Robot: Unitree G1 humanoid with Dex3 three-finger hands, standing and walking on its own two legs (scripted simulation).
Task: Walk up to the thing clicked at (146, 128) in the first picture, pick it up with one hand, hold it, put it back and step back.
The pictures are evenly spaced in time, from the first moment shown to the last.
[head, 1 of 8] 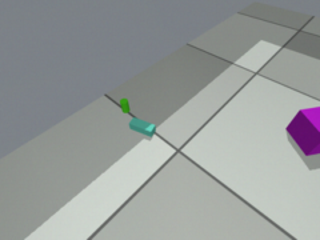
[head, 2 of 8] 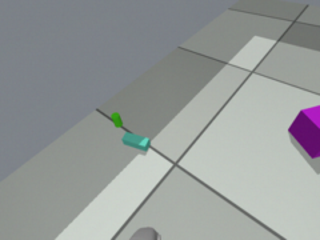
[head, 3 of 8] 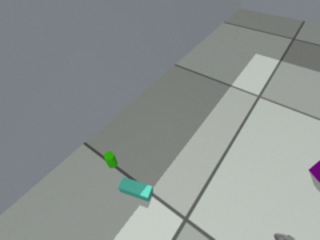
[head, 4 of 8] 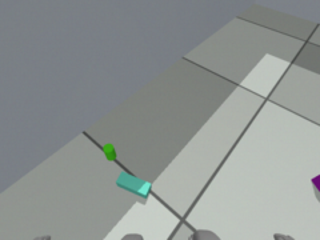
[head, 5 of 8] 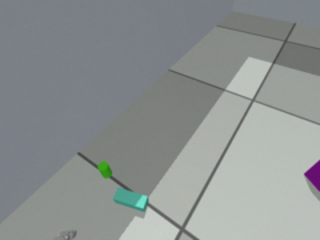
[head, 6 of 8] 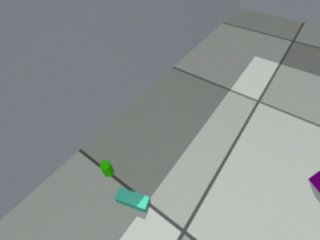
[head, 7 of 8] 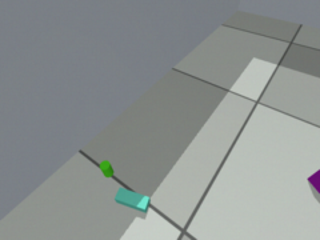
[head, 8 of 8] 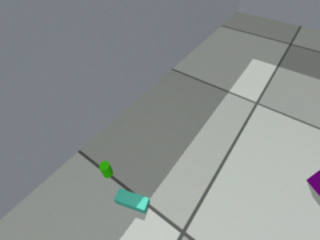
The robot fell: no
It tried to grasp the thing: no
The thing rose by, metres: 0.00
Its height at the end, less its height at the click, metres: +0.00
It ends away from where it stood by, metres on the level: 0.00
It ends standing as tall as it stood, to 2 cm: yes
